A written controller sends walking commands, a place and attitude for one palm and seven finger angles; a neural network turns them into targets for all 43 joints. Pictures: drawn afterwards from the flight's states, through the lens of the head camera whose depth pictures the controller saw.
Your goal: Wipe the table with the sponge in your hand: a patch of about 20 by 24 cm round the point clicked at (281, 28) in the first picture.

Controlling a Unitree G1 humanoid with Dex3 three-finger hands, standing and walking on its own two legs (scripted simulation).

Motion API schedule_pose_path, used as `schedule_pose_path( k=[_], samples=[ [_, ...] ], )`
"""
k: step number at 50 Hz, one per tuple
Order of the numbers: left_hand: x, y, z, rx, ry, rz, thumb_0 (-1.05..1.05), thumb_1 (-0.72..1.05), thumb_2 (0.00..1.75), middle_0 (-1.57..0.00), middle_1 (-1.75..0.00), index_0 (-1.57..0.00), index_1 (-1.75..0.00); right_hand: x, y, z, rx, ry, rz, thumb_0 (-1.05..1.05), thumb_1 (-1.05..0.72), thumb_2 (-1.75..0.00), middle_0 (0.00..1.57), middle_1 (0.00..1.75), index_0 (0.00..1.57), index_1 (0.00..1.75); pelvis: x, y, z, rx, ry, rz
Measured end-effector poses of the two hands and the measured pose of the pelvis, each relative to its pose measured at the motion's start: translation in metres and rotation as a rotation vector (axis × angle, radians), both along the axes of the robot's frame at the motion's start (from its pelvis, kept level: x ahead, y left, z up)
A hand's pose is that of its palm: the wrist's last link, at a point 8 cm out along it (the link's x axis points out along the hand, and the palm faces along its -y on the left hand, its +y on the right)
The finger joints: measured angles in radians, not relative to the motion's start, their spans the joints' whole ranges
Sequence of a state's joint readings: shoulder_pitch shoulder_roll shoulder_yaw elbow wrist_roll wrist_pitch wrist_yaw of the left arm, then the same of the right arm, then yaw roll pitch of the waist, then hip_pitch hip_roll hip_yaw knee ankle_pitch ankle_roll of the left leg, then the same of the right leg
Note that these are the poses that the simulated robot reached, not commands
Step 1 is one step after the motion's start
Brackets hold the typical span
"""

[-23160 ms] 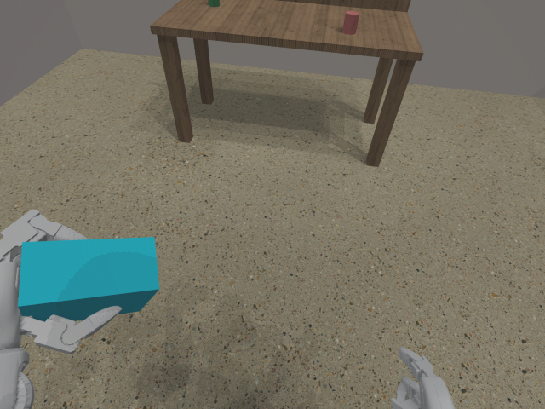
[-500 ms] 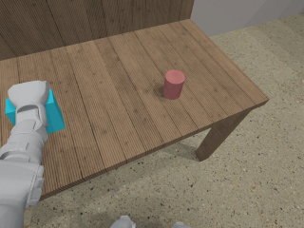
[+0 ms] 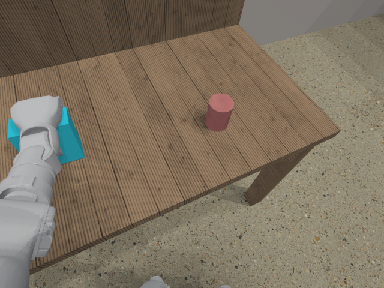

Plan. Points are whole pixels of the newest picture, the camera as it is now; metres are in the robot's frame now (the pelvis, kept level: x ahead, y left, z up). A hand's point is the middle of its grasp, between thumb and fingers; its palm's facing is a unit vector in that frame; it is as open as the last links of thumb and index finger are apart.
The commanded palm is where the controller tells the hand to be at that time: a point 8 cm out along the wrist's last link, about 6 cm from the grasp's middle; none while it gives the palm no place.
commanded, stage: slide across to the middle lane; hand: left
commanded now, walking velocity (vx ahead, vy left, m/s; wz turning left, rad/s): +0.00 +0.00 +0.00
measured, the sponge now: (53, 145) +0.43 +0.33 -0.02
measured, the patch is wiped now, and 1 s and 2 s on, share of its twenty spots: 0.40 0.55 0.75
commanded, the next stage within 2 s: wipe back along the middle lane in 0.38 s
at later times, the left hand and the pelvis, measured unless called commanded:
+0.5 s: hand (76, 121) +0.47 +0.27 +0.02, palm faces -0.15 +0.00 -0.99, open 10.0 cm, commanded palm +0.46 +0.24 +0.07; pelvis +0.02 -0.01 +0.01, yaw +0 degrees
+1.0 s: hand (80, 136) +0.43 +0.25 +0.02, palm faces -0.10 +0.00 -0.99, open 10.0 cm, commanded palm +0.40 +0.22 +0.05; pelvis +0.02 -0.01 +0.01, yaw +0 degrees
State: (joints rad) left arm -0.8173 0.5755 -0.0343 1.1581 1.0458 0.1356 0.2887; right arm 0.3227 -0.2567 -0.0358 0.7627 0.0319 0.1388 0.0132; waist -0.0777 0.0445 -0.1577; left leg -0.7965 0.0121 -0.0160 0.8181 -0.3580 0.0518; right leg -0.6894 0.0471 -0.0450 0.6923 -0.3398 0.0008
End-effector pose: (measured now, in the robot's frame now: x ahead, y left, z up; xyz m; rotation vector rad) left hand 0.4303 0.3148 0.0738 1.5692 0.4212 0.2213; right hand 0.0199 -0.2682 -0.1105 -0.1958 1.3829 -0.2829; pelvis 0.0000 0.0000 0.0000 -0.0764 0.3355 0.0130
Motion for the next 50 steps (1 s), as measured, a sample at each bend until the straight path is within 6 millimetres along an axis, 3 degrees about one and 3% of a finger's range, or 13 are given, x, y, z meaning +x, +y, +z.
schedule_pose_path(
  k=[14,28,38,50],
  samples=[
    [0.013,-0.029,0.001,0.006,0.017,-0.003,0.01,-0.50,1.04,-0.76,-1.32,-0.75,-1.33,0.034,0.006,0.001,0.041,-0.062,0.018,0.00,-0.91,-0.90,0.20,0.30,0.21,0.30,0.009,-0.003,0.007,0.015,-0.018,0.003],
    [0.027,-0.057,0.001,-0.005,0.015,-0.007,0.01,-0.50,1.04,-0.76,-1.32,-0.75,-1.33,0.029,-0.012,0.004,0.033,-0.032,-0.007,0.00,-0.91,-0.90,0.20,0.30,0.21,0.30,0.019,-0.013,0.010,0.022,-0.014,-0.006],
    [0.013,-0.065,-0.001,-0.003,-0.003,-0.012,0.01,-0.49,1.04,-0.75,-1.33,-0.75,-1.33,0.031,-0.015,0.006,0.048,-0.047,-0.019,0.00,-0.91,-0.90,0.20,0.30,0.20,0.30,0.022,-0.015,0.013,0.029,-0.037,-0.019],
    [-0.015,-0.070,-0.002,0.001,-0.023,-0.025,0.00,-0.49,1.04,-0.75,-1.33,-0.74,-1.34,0.068,-0.005,0.007,0.072,-0.145,0.036,0.00,-0.91,-0.90,0.20,0.30,0.20,0.30,0.016,-0.012,0.015,0.034,-0.070,-0.007]
  ],
)
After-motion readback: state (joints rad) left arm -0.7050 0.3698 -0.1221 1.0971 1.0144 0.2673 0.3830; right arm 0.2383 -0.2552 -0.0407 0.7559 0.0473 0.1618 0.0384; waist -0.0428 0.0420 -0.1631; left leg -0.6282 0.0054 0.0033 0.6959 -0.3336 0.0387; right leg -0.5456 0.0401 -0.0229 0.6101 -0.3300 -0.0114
